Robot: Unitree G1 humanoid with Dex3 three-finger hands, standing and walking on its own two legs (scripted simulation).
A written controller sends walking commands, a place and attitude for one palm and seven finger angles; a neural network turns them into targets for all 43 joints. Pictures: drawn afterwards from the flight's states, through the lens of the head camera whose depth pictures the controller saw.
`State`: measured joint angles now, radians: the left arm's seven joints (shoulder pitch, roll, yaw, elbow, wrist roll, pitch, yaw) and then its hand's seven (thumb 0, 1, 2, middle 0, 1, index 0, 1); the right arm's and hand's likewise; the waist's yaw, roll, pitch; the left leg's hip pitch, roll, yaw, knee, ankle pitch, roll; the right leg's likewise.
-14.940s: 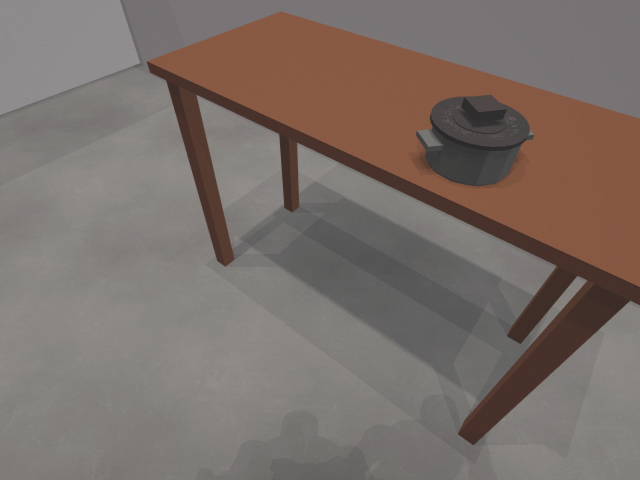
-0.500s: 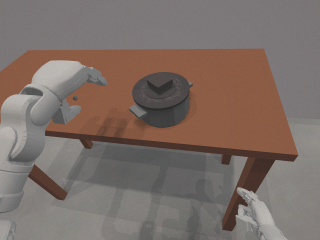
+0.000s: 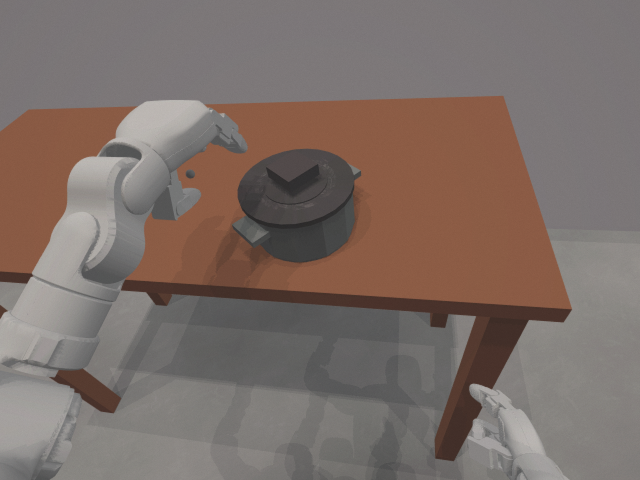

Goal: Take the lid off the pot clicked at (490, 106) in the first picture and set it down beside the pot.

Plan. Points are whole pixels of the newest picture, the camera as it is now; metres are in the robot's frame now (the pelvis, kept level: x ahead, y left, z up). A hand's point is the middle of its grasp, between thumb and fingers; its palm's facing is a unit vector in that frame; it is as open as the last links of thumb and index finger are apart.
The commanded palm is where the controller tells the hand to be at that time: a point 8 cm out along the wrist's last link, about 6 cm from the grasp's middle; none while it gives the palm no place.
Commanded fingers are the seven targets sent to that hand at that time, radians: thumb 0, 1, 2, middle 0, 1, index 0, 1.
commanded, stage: move the open hand above the knob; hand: left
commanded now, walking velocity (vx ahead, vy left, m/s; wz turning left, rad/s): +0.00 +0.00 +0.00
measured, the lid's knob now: (292, 170) +0.47 +0.07 +0.16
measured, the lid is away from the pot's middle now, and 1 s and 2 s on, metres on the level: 0.00 0.00 0.00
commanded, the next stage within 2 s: lower the open fingers around the knob in 1.62 s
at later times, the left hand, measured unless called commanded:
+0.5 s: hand (254, 144) +0.43 +0.10 +0.23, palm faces -0.06 -0.02 -1.00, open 9.9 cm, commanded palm +0.40 +0.10 +0.29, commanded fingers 0.00 -0.36 1.65 -0.87 -0.08 -0.87 -0.08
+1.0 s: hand (284, 133) +0.46 +0.07 +0.23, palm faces -0.07 -0.03 -1.00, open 9.9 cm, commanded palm +0.42 +0.08 +0.29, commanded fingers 0.00 -0.36 1.65 -0.87 -0.08 -0.87 -0.08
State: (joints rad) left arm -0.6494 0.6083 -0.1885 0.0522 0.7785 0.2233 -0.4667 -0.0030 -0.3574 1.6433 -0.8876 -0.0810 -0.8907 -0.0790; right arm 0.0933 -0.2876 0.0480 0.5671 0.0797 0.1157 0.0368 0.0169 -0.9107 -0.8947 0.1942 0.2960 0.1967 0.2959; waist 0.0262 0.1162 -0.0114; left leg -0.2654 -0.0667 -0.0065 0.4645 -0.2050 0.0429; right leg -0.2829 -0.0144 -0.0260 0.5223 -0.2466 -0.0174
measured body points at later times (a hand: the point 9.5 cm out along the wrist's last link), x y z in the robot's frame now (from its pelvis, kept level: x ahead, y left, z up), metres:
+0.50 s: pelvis +0.02 +0.00 +0.00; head +0.03 -0.05 +0.45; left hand +0.43 +0.10 +0.28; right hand +0.21 -0.23 -0.11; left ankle +0.02 +0.10 -0.74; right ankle +0.02 -0.11 -0.74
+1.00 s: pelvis +0.02 +0.00 +0.00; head +0.03 -0.05 +0.45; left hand +0.46 +0.07 +0.28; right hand +0.20 -0.23 -0.12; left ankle +0.02 +0.10 -0.74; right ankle +0.02 -0.11 -0.74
